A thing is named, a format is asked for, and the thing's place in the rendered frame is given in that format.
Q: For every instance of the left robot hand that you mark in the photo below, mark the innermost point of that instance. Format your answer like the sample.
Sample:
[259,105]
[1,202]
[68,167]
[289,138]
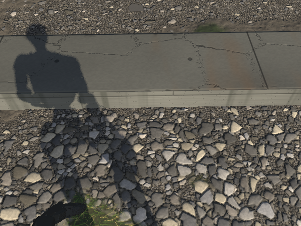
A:
[58,212]

